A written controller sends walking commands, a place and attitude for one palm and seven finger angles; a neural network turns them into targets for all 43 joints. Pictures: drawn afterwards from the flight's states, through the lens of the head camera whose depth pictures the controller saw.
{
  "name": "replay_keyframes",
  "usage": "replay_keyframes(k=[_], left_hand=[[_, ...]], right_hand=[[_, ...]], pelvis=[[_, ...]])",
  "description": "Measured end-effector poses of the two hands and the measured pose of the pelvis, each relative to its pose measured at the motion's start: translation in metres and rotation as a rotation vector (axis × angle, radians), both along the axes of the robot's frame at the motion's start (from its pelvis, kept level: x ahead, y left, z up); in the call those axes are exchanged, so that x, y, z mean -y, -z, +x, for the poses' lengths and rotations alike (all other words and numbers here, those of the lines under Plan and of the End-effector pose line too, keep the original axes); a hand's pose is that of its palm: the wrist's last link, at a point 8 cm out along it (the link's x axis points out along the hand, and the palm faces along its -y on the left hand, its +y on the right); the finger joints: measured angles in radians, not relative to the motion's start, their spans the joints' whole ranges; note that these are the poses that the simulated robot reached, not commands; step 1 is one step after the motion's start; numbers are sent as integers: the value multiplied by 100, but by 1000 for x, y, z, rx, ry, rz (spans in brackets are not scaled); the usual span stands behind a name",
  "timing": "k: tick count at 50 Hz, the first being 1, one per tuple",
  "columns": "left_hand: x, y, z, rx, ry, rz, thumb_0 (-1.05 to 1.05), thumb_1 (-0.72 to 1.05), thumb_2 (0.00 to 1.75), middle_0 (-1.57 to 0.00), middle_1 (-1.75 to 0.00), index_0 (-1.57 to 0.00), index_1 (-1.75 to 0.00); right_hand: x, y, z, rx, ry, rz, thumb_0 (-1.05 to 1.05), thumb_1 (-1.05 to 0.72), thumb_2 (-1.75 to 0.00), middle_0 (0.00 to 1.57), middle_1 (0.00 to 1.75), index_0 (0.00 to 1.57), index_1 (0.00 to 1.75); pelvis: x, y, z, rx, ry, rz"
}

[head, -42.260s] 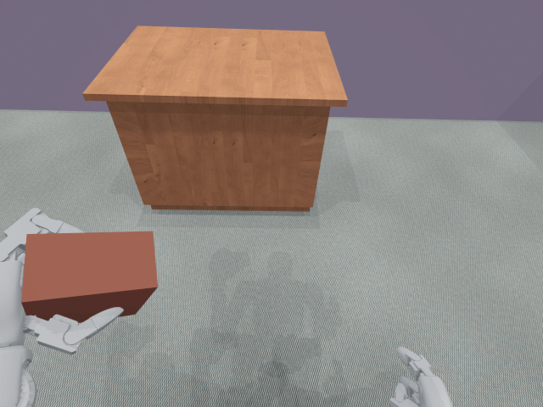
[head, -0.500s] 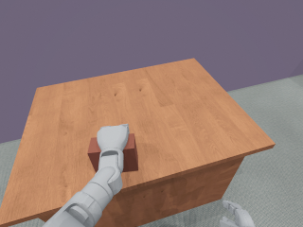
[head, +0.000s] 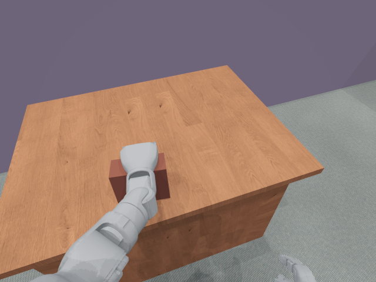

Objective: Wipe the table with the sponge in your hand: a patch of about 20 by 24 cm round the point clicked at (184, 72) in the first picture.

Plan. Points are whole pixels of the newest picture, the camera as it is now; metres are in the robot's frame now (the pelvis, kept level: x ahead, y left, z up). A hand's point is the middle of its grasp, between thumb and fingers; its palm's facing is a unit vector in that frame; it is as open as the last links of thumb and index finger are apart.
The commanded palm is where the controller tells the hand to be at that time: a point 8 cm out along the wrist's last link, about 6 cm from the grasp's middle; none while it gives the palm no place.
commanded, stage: wipe forward along the third lane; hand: left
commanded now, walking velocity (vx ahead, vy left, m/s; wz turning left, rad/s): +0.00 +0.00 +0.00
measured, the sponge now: (142, 184) +0.37 +0.15 -0.03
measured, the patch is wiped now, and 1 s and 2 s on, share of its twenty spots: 0.75 1.00 1.00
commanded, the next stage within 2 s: wipe back along the third lane in 1.38 s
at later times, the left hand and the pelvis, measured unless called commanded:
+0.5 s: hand (144, 152) +0.44 +0.15 +0.01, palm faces -0.10 +0.00 -0.99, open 10.4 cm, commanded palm +0.42 +0.16 +0.05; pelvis +0.00 +0.00 -0.01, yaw -1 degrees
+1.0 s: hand (137, 144) +0.47 +0.18 +0.01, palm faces -0.08 +0.00 -1.00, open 10.4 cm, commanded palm +0.46 +0.18 +0.04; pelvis +0.01 +0.03 -0.01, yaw -2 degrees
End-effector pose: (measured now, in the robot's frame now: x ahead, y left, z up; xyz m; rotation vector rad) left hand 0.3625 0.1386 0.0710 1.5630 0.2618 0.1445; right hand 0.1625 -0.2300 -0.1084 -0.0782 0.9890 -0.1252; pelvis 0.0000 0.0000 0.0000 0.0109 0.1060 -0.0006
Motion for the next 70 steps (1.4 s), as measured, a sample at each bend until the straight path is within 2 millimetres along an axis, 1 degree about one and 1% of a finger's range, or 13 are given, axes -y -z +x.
replay_keyframes(k=[9,14,18,22,29,43,51,57,70], left_hand=[[2,1,22,-7,-25,20,0,-54,104,-70,-132,-72,-133],[0,1,37,-11,-45,12,0,-54,104,-70,-132,-72,-133],[-4,0,48,-21,-51,12,1,-54,104,-71,-131,-72,-133],[-7,0,58,-27,-51,13,1,-54,104,-71,-131,-72,-133],[-13,1,72,-26,-47,12,1,-54,104,-71,-131,-72,-133],[-31,1,88,-15,-45,8,1,-54,104,-70,-132,-72,-133],[-38,1,97,-5,-45,10,1,-54,104,-71,-132,-72,-133],[-45,0,109,-6,-57,21,1,-54,104,-71,-132,-72,-133],[-58,0,139,-7,-86,10,1,-54,104,-71,-131,-72,-133]], right_hand=[[16,17,-42,-102,62,-23,1,-91,-90,20,30,20,29],[24,22,-65,-148,99,-40,1,-91,-90,20,30,20,29],[29,24,-80,-173,124,-51,1,-91,-90,20,30,20,29],[31,24,-90,-190,141,-63,1,-91,-90,20,30,20,29],[30,24,-96,-202,150,-71,1,-91,-90,20,30,20,29],[11,19,-85,-183,137,-74,1,-91,-90,20,30,20,29],[-1,21,-88,-196,132,-81,1,-91,-90,20,30,21,29],[-7,23,-101,-223,145,-87,1,-91,-90,20,30,21,29],[-14,27,-146,-328,193,-106,1,-91,-90,21,30,21,29]], pelvis=[[3,3,-2,-48,9,0],[4,5,-3,-71,17,0],[4,6,-2,-88,21,-2],[3,7,-1,-103,24,-4],[-2,8,3,-128,27,-9],[-17,9,9,-158,29,-22],[-28,12,8,-177,27,-29],[-36,15,6,-201,27,-36],[-46,23,7,-254,35,-48]])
